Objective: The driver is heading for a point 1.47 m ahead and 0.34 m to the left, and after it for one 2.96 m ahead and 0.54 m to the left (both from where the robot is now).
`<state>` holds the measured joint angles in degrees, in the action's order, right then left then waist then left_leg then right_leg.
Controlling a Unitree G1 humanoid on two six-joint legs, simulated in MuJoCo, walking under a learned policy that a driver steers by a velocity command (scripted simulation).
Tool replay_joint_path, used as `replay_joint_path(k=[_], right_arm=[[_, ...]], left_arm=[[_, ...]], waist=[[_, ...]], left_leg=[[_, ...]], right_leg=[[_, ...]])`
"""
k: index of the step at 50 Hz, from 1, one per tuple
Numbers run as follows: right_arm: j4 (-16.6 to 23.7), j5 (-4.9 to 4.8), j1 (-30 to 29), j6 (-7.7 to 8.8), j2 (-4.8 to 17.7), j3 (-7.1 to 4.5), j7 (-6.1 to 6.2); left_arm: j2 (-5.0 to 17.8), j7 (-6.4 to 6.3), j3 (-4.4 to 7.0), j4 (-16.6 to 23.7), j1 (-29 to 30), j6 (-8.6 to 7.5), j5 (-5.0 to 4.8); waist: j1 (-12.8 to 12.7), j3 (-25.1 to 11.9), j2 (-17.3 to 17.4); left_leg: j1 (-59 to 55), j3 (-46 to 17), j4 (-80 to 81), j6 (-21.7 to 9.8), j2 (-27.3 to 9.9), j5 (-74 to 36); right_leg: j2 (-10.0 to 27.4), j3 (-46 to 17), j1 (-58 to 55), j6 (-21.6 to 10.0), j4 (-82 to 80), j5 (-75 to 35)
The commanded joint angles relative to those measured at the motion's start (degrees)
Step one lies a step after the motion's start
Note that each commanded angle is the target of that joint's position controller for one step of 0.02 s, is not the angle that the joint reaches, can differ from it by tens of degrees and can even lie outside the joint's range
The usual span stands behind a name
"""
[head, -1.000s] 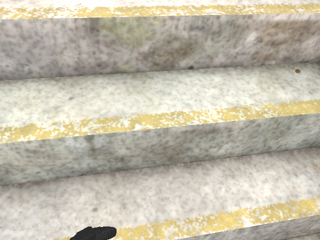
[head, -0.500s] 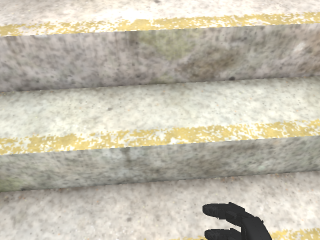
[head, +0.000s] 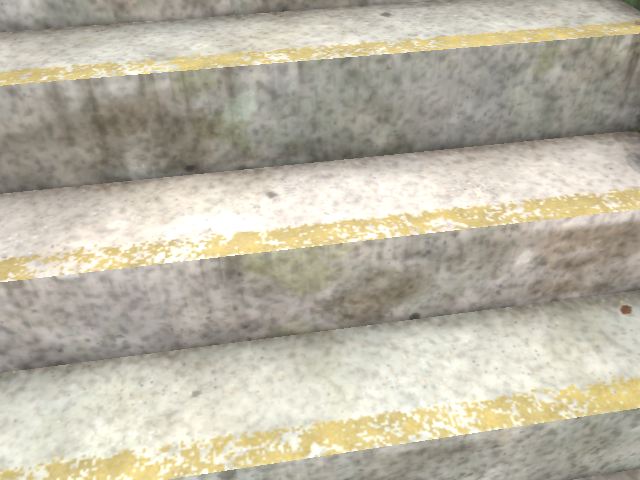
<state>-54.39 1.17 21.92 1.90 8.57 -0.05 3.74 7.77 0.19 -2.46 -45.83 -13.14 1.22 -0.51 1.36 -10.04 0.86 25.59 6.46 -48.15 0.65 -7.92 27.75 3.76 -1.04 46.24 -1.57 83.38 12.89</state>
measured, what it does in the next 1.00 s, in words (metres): climbs: right foot, then left foot 0.20 m higher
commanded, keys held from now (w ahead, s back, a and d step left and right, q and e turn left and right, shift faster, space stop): w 1.00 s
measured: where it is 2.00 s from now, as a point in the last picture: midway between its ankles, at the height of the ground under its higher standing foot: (367, 197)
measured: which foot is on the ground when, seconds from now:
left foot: down 0.00-0.06, up 0.08-0.58, down 0.60-1.00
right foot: up 0.00-0.06, down 0.08-0.62, up 0.64-1.00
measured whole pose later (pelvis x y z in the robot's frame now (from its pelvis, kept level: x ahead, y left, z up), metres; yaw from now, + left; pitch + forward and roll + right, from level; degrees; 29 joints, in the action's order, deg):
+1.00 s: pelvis +0.36 -0.05 +0.23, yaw -1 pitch +5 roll -1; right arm -67.0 1.5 29.2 3.2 1.8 4.6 -1.8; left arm 2.5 1.4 -8.7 -40.9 2.2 -4.9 -1.3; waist 2.8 -6.1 -2.0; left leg 12.6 6.6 -27.9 -1.9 -1.3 20.2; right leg 0.7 -4.8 86.9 -6.5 122.8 -3.3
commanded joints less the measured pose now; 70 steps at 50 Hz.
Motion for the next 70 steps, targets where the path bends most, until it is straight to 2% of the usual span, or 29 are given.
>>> replay_joint_path(k=[1,3,4,5,6,7,11,19,25,28,30,31,32,33,34,35,37,41,44,50,52,55,57,58,59,60,62,64,70], right_arm=[[4.73,-2.32,-7.71,-0.91,10.07,-2.49,1.65],[5.5,-1.44,-10.9,-0.04,8.49,-1.85,-0.4],[7.81,-0.28,-17.52,0.72,3.35,-0.31,-2.34],[10.15,-1.6,-20.16,2.32,-2.88,1.44,-3.61],[8.21,-2.7,-10.57,3.84,-5.27,1.74,-5.25],[11.77,-3.26,-11.91,4.04,-5.07,2.58,-5.79],[13.96,-0.46,-18.07,4.79,-3.95,4.91,-6.02],[16.12,-2.1,-26.6,3.01,-6.76,7.25,-5.83],[22.4,-2.27,-42.3,1.45,-10.69,10.31,-6.55],[22.24,-2.05,-42.46,3.5,-6.45,8.36,-7.65],[17.98,-1.21,-24.42,2.35,2.47,3.95,-7.15],[13.92,-0.64,-13.49,1.92,6.35,2.16,-7.37],[9.2,1.48,-1.95,0.64,11.66,-0.06,-6.88],[3.12,2.13,6.84,-2.48,14.38,-1.9,-4.73],[0.12,3.25,4.78,-2.65,7.84,-0.39,-3.26],[-2.2,2.13,-1.61,-2.07,0.62,1.94,-3.39],[-7.29,1.86,-6.71,0.6,-8.05,4.11,-4.98],[-7.22,2.92,-14.4,1.13,-5.99,4.05,-7.26],[-9.18,1.97,-6.45,2.54,-2.49,4.63,-7.24],[-12.35,-0.32,16.83,1.38,-0.04,3.51,-3.58],[-12.71,-1.9,18.04,0.76,2.65,1.98,-1.27],[-15.98,-1.19,20.42,3.15,6.71,1.84,-2.11],[-12.98,0.0,10.23,4.34,15.02,-0.65,-1.91],[-10.14,0.08,8.3,5.7,10.35,-0.42,-3.58],[-8.78,-0.33,3.15,6.68,4.21,0.17,-6.07],[-5.84,-0.19,-3.99,6.83,1.33,-0.36,-8.59],[7.18,-0.01,-18.17,5.76,-6.34,2.02,-9.66],[9.51,0.29,-13.08,5.28,-7.47,3.78,-8.12],[9.55,-2.1,-12.1,2.07,-8.35,7.56,-5.33]], left_arm=[[3.07,-0.19,0.62,2.05,-1.97,-0.27,-0.87],[6.16,-0.07,4.06,-6.53,-17.44,-0.04,-1.22],[5.17,0.6,4.21,-10.33,-24.34,-0.63,1.31],[3.99,1.08,3.19,-10.98,-29.17,-1.68,4.18],[9.33,-0.23,3.73,-6.69,-25.49,-2.83,5.15],[12.4,-0.98,3.97,-5.33,-15.38,-3.02,4.06],[1.31,-0.81,1.82,-9.84,-13.78,-4.86,3.54],[-0.6,0.53,-0.9,-15.69,-19.2,-5.36,3.2],[1.42,-3.45,0.03,-21.31,-32.02,-2.37,1.17],[3.61,-2.85,-0.29,-22.05,-29.33,-3.74,0.31],[11.98,-2.82,1.44,-22.01,-25.75,-4.85,0.36],[13.82,-2.64,2.34,-19.03,-18.8,-5.68,1.04],[10.16,-0.77,2.08,-16.4,-16.0,-7.49,2.66],[1.75,2.27,0.92,-14.64,-8.88,-9.08,2.49],[-0.19,4.82,1.47,-10.95,-1.86,-9.54,1.84],[-5.1,5.98,0.22,-2.71,6.94,-9.33,0.89],[-6.14,5.54,-1.61,3.3,7.16,-8.81,1.54],[-6.04,3.08,-4.03,3.02,-1.05,-6.95,0.26],[-6.25,0.88,-5.29,3.82,4.8,-5.84,-0.13],[-6.23,1.69,-7.66,12.87,29.79,-7.29,-1.61],[-8.17,2.97,-9.41,18.57,41.35,-6.89,0.41],[-2.15,3.45,-5.97,16.7,31.47,-7.05,0.02],[8.98,2.86,-0.13,9.55,1.84,-6.41,2.69],[14.27,2.29,2.28,4.44,-8.98,-5.18,4.01],[18.27,0.47,4.42,-1.45,-17.36,-2.32,3.95],[13.63,-0.74,3.59,-4.13,-13.78,-1.45,4.06],[-0.12,0.56,-0.16,-8.82,-2.02,-1.92,3.03],[-6.98,2.39,-1.55,-14.88,-0.09,-4.07,3.44],[-2.27,3.45,-2.42,-18.05,-1.24,-5.34,4.63]], waist=[[-6.25,8.63,6.0],[-10.53,9.33,1.75],[-12.83,10.83,-6.68],[-11.87,9.07,-12.56],[-7.94,0.82,-17.6],[-2.32,8.57,-15.6],[-1.34,11.68,-2.01],[-2.58,13.93,-2.49],[-7.04,9.21,-6.99],[-2.21,0.29,-13.32],[8.08,-5.48,-24.43],[12.34,-9.32,-22.74],[12.92,-14.92,-3.09],[13.16,-14.77,16.37],[11.05,-8.73,11.34],[4.61,5.55,5.87],[-3.96,13.78,-3.38],[-13.05,12.89,-2.05],[-9.64,12.35,0.39],[4.59,10.19,3.56],[6.38,9.53,4.52],[-1.06,-3.72,13.36],[-16.6,-14.45,21.5],[-16.26,-21.32,4.37],[-16.45,-22.02,-12.97],[-13.8,-17.75,-10.43],[-3.39,4.61,-3.27],[3.71,8.97,3.71],[7.17,11.43,-4.58]], left_leg=[[13.89,-9.2,25.39,-8.17,-4.97,19.96],[16.14,-3.72,13.17,-10.53,-1.67,17.62],[25.71,-0.27,-11.17,-9.6,2.51,2.7],[35.63,-8.46,-39.1,-8.02,8.51,-8.31],[41.06,-21.69,-52.53,-6.79,12.77,-13.68],[48.07,-19.79,-63.84,-4.5,11.34,-20.72],[55.24,-18.81,-75.62,-5.32,9.56,-29.86],[64.91,-13.53,-83.6,-6.41,10.36,-35.66],[57.29,3.73,-61.48,-4.56,1.52,-20.51],[15.04,13.52,-37.64,-9.94,10.83,-6.75],[7.63,4.55,-21.19,-11.36,12.91,6.96],[-3.58,-6.26,-14.27,-12.88,10.32,6.64],[-21.11,-30.96,-0.41,-19.13,-0.87,7.68],[-31.01,-60.3,30.44,-24.93,-9.44,19.4],[-22.19,-71.5,35.79,-21.79,-11.74,25.62],[-10.34,-60.1,31.22,-18.19,-11.06,21.76],[1.27,-34.36,24.24,-10.99,-6.14,5.4],[11.51,-5.18,26.08,-4.75,0.32,-17.91],[11.02,-4.93,29.79,-7.9,-0.01,-19.29],[-19.67,-17.29,36.76,-8.73,-6.36,-13.4],[-13.62,-15.71,49.87,-10.44,-9.03,-25.37],[-18.13,-3.08,38.73,-12.23,-6.85,-107.98],[-27.06,-6.78,15.76,-12.8,-9.32,-131.05],[-8.48,-6.87,-2.09,-12.15,-2.94,-113.8],[9.06,-11.09,-23.73,-11.04,8.22,-43.26],[19.53,-22.2,-58.41,-9.16,12.44,-27.72],[34.71,-21.31,-80.55,-11.68,11.01,-24.76],[39.38,-22.75,-81.6,-14.85,10.29,-29.28],[51.7,-14.79,-86.88,-10.85,10.32,-38.01]], right_leg=[[-1.66,10.69,-22.28,-1.0,-34.18,10.39],[-6.4,15.19,-38.0,-2.62,-47.02,10.32],[-2.93,6.85,-44.76,-3.59,-46.83,1.93],[7.76,-19.81,-44.95,-4.26,-54.25,10.55],[18.1,-53.25,-50.88,-9.71,-74.98,32.79],[18.61,-52.05,-43.01,-11.99,-74.44,36.71],[12.96,-26.82,-33.6,-7.83,-64.86,21.31],[9.11,-7.35,-26.13,-3.79,-67.08,4.98],[11.55,-6.06,-41.86,-8.61,-82.28,-7.45],[10.43,5.2,-35.64,-9.23,-76.2,-89.54],[12.94,3.31,-52.64,-11.55,-58.53,-117.2],[12.83,1.39,-49.01,-13.15,-47.97,-115.14],[7.79,-0.49,-29.45,-13.37,-32.46,-97.15],[-6.02,-4.95,-8.3,-11.04,-8.98,-23.03],[-10.41,-17.52,3.29,-9.77,25.93,-10.99],[-9.78,-17.9,15.52,-10.79,41.18,-7.83],[-8.08,-16.09,23.11,-13.16,48.55,-9.26],[-6.09,-12.4,22.34,-10.43,40.51,-18.5],[-6.11,-6.13,28.21,-7.41,47.36,-22.0],[0.45,1.61,50.21,-2.66,32.91,-10.89],[5.19,9.8,31.37,-2.1,14.31,-3.06],[-7.19,19.5,-12.04,-6.98,-6.71,12.64],[-2.69,-1.79,-26.82,-12.15,-16.4,17.17],[7.81,-26.71,-43.85,-18.18,-32.5,19.44],[15.45,-54.81,-54.48,-22.83,-63.39,32.24],[17.96,-64.92,-46.42,-19.19,-69.73,40.11],[15.32,-40.51,-24.09,-11.79,-62.18,32.26],[8.66,-18.33,-18.79,-4.89,-57.01,14.14],[6.16,4.02,-11.72,-0.89,-63.85,-4.55]])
